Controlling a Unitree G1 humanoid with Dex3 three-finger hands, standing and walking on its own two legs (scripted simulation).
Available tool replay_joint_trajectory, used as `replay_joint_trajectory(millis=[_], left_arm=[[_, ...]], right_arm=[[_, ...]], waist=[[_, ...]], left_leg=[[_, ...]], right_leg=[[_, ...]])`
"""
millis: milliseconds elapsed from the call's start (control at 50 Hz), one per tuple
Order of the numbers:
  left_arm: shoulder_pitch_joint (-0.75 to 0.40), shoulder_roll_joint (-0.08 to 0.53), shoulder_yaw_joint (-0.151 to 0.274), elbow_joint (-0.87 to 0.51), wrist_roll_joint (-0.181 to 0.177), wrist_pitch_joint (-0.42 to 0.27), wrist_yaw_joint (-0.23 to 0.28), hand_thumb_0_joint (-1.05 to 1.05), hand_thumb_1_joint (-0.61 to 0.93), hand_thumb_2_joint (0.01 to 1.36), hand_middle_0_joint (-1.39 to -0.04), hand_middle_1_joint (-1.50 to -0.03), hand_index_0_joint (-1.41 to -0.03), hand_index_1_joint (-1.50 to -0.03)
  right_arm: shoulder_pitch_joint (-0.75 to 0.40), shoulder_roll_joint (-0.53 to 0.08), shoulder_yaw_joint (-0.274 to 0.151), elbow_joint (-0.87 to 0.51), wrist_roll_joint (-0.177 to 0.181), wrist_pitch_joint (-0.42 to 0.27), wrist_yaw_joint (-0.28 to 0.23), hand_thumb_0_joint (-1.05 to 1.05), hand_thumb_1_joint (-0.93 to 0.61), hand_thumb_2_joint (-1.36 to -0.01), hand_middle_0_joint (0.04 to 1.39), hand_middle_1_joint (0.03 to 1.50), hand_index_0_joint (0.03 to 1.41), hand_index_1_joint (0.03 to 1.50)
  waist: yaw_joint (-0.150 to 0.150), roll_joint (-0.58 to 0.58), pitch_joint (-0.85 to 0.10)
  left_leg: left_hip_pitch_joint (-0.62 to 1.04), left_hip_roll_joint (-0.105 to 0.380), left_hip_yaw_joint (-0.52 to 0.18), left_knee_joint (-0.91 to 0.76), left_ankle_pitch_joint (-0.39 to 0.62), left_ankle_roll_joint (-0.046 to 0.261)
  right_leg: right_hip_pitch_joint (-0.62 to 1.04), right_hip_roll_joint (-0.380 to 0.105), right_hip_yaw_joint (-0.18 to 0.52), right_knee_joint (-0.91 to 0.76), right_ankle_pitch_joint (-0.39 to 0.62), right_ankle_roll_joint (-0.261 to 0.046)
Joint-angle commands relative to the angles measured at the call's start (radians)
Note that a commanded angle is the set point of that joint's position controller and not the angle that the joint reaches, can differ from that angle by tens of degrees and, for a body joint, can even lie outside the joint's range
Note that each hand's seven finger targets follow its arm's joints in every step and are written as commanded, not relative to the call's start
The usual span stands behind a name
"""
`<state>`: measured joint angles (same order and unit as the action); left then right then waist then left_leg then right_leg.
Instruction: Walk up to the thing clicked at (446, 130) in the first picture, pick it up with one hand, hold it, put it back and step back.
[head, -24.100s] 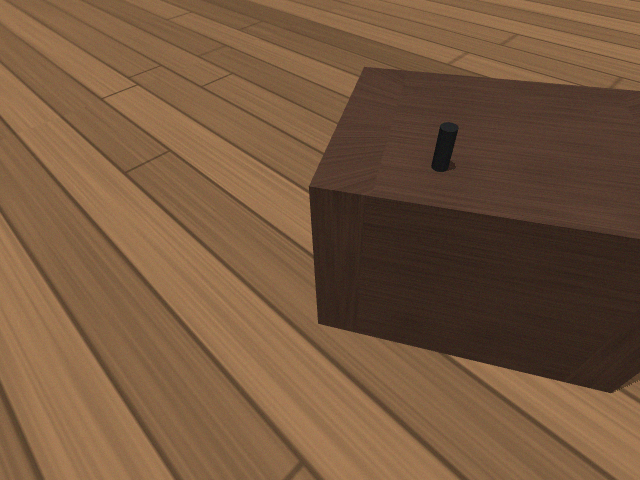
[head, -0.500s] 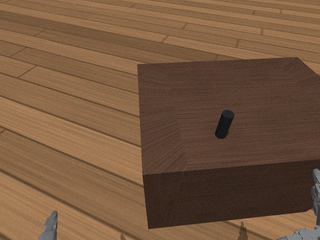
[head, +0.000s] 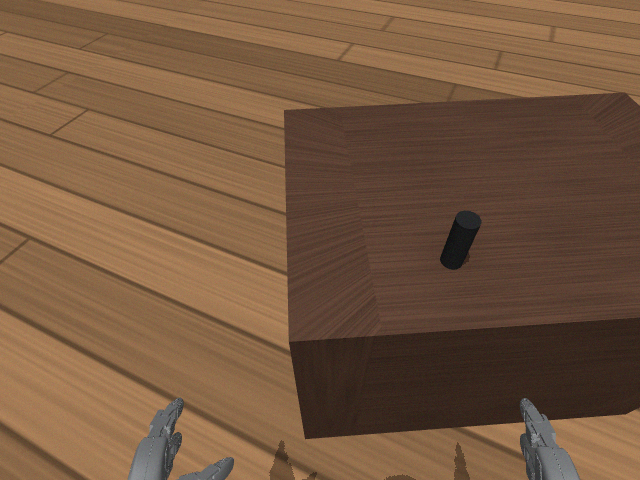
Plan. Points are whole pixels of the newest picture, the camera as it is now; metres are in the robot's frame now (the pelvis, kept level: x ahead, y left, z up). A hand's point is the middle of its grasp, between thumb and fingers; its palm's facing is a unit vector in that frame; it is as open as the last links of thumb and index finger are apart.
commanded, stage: home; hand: right
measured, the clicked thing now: (459, 241) +0.51 -0.22 -0.06
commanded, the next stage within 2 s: none
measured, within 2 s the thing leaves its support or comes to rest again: neither
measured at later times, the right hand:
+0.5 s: hand (478, 451) +0.19 -0.18 -0.10, palm faces +0.06 +0.97 -0.23, open 17.6 cm
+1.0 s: hand out of the picture +0.08 -0.26 -0.13, palm faces -0.06 +0.92 -0.40, open 17.5 cm
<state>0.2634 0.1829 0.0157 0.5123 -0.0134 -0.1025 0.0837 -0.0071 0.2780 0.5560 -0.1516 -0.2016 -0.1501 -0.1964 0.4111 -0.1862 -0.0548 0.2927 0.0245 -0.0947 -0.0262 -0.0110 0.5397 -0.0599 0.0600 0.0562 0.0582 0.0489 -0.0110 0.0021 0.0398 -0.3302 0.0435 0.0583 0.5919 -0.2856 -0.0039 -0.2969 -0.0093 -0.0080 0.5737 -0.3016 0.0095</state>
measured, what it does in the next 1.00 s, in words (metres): stands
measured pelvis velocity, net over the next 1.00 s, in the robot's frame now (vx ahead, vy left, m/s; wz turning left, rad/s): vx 0.01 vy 0.00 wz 0.01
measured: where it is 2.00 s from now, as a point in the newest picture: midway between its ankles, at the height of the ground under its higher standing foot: outside the picture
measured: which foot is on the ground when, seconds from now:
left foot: down 0.00-1.00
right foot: down 0.00-1.00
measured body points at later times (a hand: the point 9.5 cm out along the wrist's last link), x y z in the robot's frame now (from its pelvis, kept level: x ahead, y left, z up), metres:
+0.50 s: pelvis +0.02 -0.01 +0.00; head +0.06 -0.01 +0.45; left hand +0.16 +0.23 -0.10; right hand +0.18 -0.23 -0.09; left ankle +0.01 +0.12 -0.73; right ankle +0.00 -0.13 -0.73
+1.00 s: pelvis +0.01 +0.00 +0.01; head +0.01 +0.01 +0.46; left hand +0.08 +0.30 -0.12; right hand +0.09 -0.31 -0.10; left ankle +0.01 +0.12 -0.73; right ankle +0.00 -0.13 -0.73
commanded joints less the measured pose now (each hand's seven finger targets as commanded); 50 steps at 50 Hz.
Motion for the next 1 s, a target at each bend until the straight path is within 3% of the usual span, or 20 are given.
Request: replay_joint_trajectory(millis=[0, 60, 100, 160, 180, 200, 260, 280, 300, 320, 420, 460, 480, 500, 560, 640, 700, 740, 880, 980], left_arm=[[-0.126, 0.063, -0.013, -0.174, -0.003, -0.059, 0.019, 0.000, 0.692, 0.785, -0.178, -0.263, -0.180, -0.262], [-0.089, 0.050, -0.028, -0.129, 0.000, -0.051, 0.017, 0.000, 0.804, 0.851, -0.190, -0.283, -0.192, -0.281], [-0.058, 0.080, -0.004, -0.093, 0.007, -0.039, 0.015, 0.000, 0.842, 0.873, -0.194, -0.289, -0.195, -0.287], [-0.059, 0.115, 0.023, -0.093, 0.010, -0.022, 0.006, 0.000, 0.885, 0.899, -0.198, -0.297, -0.200, -0.295], [-0.075, 0.167, 0.032, -0.030, 0.014, -0.015, 0.008, 0.000, 0.875, 0.891, -0.197, -0.293, -0.198, -0.292], [-0.080, 0.145, 0.019, -0.035, 0.012, -0.014, 0.003, 0.000, 0.870, 0.888, -0.196, -0.292, -0.198, -0.290], [-0.096, 0.126, 0.008, -0.031, 0.006, -0.005, -0.005, 0.000, 0.894, 0.901, -0.199, -0.296, -0.200, -0.295], [-0.098, 0.136, 0.014, -0.019, 0.004, 0.000, -0.004, 0.000, 0.894, 0.901, -0.199, -0.296, -0.200, -0.295], [-0.103, 0.142, 0.020, -0.021, 0.003, 0.004, -0.005, 0.000, 0.894, 0.900, -0.199, -0.296, -0.200, -0.295], [-0.099, 0.147, 0.019, -0.015, 0.003, 0.005, -0.006, 0.000, 0.895, 0.900, -0.199, -0.296, -0.200, -0.295], [-0.098, 0.155, 0.028, -0.006, 0.004, 0.015, -0.009, 0.000, 0.895, 0.900, -0.199, -0.296, -0.200, -0.295], [-0.092, 0.153, 0.026, -0.002, 0.004, 0.014, -0.009, 0.000, 0.895, 0.900, -0.199, -0.296, -0.200, -0.295], [-0.084, 0.151, 0.026, 0.007, 0.005, 0.013, -0.007, 0.000, 0.895, 0.900, -0.199, -0.296, -0.200, -0.295], [-0.058, 0.297, 0.059, 0.126, 0.073, 0.035, -0.034, 0.000, 0.895, 0.900, -0.199, -0.298, -0.200, -0.297], [-0.062, 0.282, 0.059, 0.147, 0.066, 0.055, -0.053, 0.000, 0.895, 0.900, -0.199, -0.296, -0.200, -0.295], [-0.087, 0.281, 0.046, 0.213, 0.046, 0.063, -0.067, 0.000, 0.895, 0.900, -0.199, -0.296, -0.200, -0.295], [-0.119, 0.307, 0.045, 0.264, 0.053, 0.068, -0.071, 0.000, 0.895, 0.900, -0.199, -0.297, -0.200, -0.296], [-0.122, 0.314, 0.042, 0.296, 0.049, 0.069, -0.073, 0.000, 0.895, 0.900, -0.199, -0.297, -0.200, -0.296], [-0.143, 0.342, 0.031, 0.411, 0.042, 0.083, -0.080, 0.000, 0.895, 0.900, -0.199, -0.296, -0.199, -0.295], [-0.134, 0.360, 0.021, 0.475, 0.040, 0.083, -0.081, 0.000, 0.895, 0.900, -0.199, -0.296, -0.199, -0.295]], right_arm=[[-0.214, -0.128, -0.031, -0.098, -0.009, -0.064, -0.029, 0.000, 0.562, -0.049, 0.051, 0.050, 0.051, 0.050], [-0.197, -0.150, -0.032, -0.056, -0.011, -0.053, -0.043, 0.000, 0.561, -0.050, 0.051, 0.050, 0.051, 0.050], [-0.143, -0.160, -0.029, 0.000, -0.014, -0.035, -0.049, 0.000, 0.595, -0.030, 0.047, 0.045, 0.047, 0.045], [-0.111, -0.147, -0.013, 0.046, -0.011, -0.011, -0.048, 0.000, 0.608, -0.023, 0.046, 0.043, 0.046, 0.043], [-0.120, -0.209, -0.121, -0.054, -0.011, -0.018, -0.076, 0.000, 0.611, -0.017, 0.045, 0.041, 0.045, 0.041], [-0.081, -0.122, -0.025, 0.027, -0.015, -0.009, -0.069, 0.000, 0.603, -0.025, 0.047, 0.043, 0.047, 0.043], [-0.186, -0.034, 0.064, 0.028, -0.005, 0.001, -0.060, 0.000, 0.557, -0.052, 0.051, 0.051, 0.051, 0.051], [-0.176, -0.048, 0.047, 0.088, -0.007, 0.006, -0.062, 0.000, 0.558, -0.050, 0.051, 0.051, 0.051, 0.051], [-0.234, -0.066, 0.041, 0.025, -0.007, 0.001, -0.062, 0.000, 0.561, -0.048, 0.051, 0.050, 0.051, 0.050], [-0.167, -0.040, 0.047, 0.124, -0.008, 0.010, -0.058, 0.000, 0.561, -0.048, 0.051, 0.050, 0.051, 0.050], [-0.270, -0.118, 0.006, -0.001, -0.014, -0.003, -0.073, 0.000, 0.594, -0.029, 0.047, 0.045, 0.047, 0.044], [-0.277, -0.111, 0.012, 0.000, -0.015, 0.002, -0.081, 0.000, 0.595, -0.028, 0.047, 0.044, 0.047, 0.044], [-0.268, -0.126, -0.008, 0.001, -0.015, 0.006, -0.087, 0.000, 0.600, -0.025, 0.047, 0.043, 0.047, 0.043], [-0.141, -0.316, -0.034, 0.240, -0.084, 0.023, -0.054, 0.000, 0.584, -0.033, 0.048, 0.046, 0.048, 0.046], [-0.143, -0.287, -0.028, 0.285, -0.073, 0.034, -0.026, 0.000, 0.578, -0.038, 0.049, 0.047, 0.049, 0.047], [-0.226, -0.284, -0.001, 0.379, -0.061, 0.029, -0.004, 0.000, 0.588, -0.032, 0.048, 0.045, 0.048, 0.045], [-0.250, -0.300, 0.006, 0.443, -0.061, 0.034, 0.001, 0.000, 0.579, -0.037, 0.049, 0.047, 0.049, 0.047], [-0.258, -0.317, 0.007, 0.488, -0.059, 0.037, 0.003, 0.000, 0.560, -0.048, 0.051, 0.050, 0.051, 0.050], [-0.280, -0.366, 0.017, 0.621, -0.052, 0.048, 0.002, 0.000, 0.580, -0.037, 0.049, 0.047, 0.049, 0.047], [-0.299, -0.384, 0.025, 0.681, -0.048, 0.048, 0.002, 0.000, 0.577, -0.038, 0.049, 0.047, 0.049, 0.047]], waist=[[0.010, 0.000, -0.214], [-0.011, -0.094, -0.236], [-0.012, -0.148, -0.242], [-0.002, -0.123, -0.214], [-0.036, -0.153, -0.214], [-0.003, -0.085, -0.140], [0.025, 0.011, -0.082], [0.030, 0.035, -0.067], [0.023, 0.030, -0.076], [0.031, 0.070, -0.063], [0.010, 0.004, -0.216], [0.014, -0.016, -0.237], [0.012, -0.038, -0.246], [0.005, -0.112, -0.240], [0.005, -0.082, -0.250], [0.025, -0.010, -0.160], [0.017, 0.004, -0.073], [0.017, 0.011, -0.071], [0.013, 0.026, -0.024], [0.021, 0.001, -0.051]], left_leg=[[0.091, -0.017, -0.003, -0.085, 0.164, 0.004], [0.130, -0.014, -0.009, -0.079, 0.191, 0.011], [0.145, -0.020, -0.007, -0.079, 0.225, 0.017], [0.157, -0.030, 0.005, -0.087, 0.272, 0.015], [0.187, -0.037, 0.004, -0.089, 0.261, 0.021], [0.165, -0.043, 0.012, -0.095, 0.258, 0.017], [0.119, -0.049, 0.018, -0.112, 0.229, 0.010], [0.093, -0.047, 0.017, -0.113, 0.199, 0.009], [0.089, -0.045, 0.014, -0.117, 0.191, 0.008], [0.082, -0.048, 0.015, -0.117, 0.185, 0.008], [0.147, -0.043, 0.003, -0.086, 0.290, 0.014], [0.165, -0.045, 0.003, -0.077, 0.325, 0.017], [0.176, -0.045, 0.004, -0.074, 0.342, 0.019], [0.201, 0.065, -0.074, 0.000, 0.442, 0.037], [0.189, 0.066, -0.065, -0.006, 0.447, 0.049], [0.151, 0.069, -0.072, -0.068, 0.327, 0.042], [0.127, 0.072, -0.080, -0.130, 0.262, 0.039], [0.140, 0.074, -0.087, -0.137, 0.288, 0.037], [0.128, 0.085, -0.119, -0.259, 0.120, 0.033], [0.188, 0.088, -0.121, -0.271, 0.164, 0.030]], right_leg=[[0.037, 0.014, -0.021, -0.073, 0.163, -0.024], [0.024, 0.019, -0.031, -0.074, 0.184, -0.012], [0.033, 0.014, -0.033, -0.077, 0.231, -0.003], [0.035, 0.006, -0.032, -0.083, 0.287, 0.002], [0.039, 0.008, -0.031, -0.077, 0.280, 0.007], [0.010, 0.001, -0.029, -0.083, 0.275, 0.003], [0.005, -0.006, -0.029, -0.093, 0.226, -0.010], [-0.007, -0.005, -0.029, -0.093, 0.194, -0.015], [0.004, -0.003, -0.031, -0.096, 0.184, -0.017], [0.008, -0.005, -0.031, -0.097, 0.182, -0.022], [0.089, -0.003, -0.026, -0.079, 0.306, -0.012], [0.104, -0.007, -0.022, -0.073, 0.357, -0.005], [0.108, -0.008, -0.021, -0.070, 0.391, 0.000], [0.089, -0.080, 0.046, -0.038, 0.500, -0.023], [0.126, -0.088, 0.060, -0.041, 0.517, -0.030], [0.097, -0.081, 0.061, -0.090, 0.337, -0.028], [0.075, -0.080, 0.075, -0.140, 0.242, -0.033], [0.099, -0.087, 0.081, -0.158, 0.274, -0.035], [0.139, -0.080, 0.085, -0.237, 0.108, -0.032], [0.157, -0.092, 0.089, -0.268, 0.140, -0.030]])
